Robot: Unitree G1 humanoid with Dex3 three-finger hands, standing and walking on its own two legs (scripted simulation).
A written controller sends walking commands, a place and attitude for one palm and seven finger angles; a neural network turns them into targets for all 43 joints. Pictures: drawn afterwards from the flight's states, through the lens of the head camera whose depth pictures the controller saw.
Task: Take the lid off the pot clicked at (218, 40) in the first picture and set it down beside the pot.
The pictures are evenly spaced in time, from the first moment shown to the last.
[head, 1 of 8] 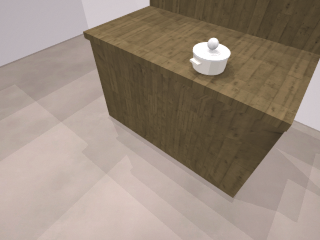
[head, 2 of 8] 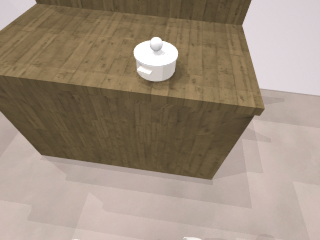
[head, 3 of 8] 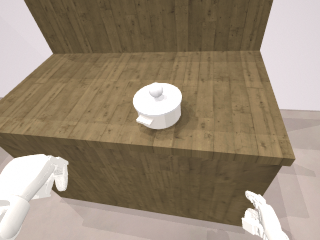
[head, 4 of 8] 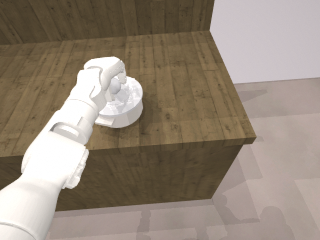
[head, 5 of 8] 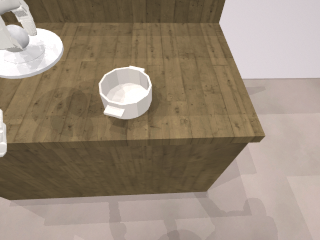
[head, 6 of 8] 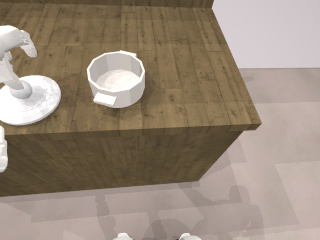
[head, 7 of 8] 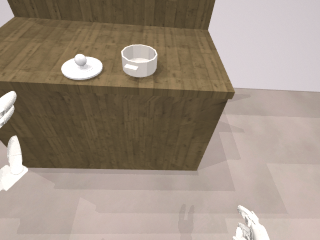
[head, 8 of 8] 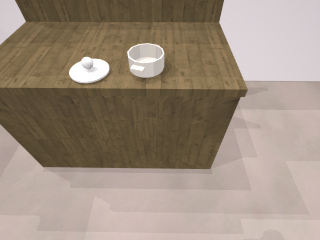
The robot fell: no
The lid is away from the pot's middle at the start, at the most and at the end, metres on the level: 0.00 0.26 0.25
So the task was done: yes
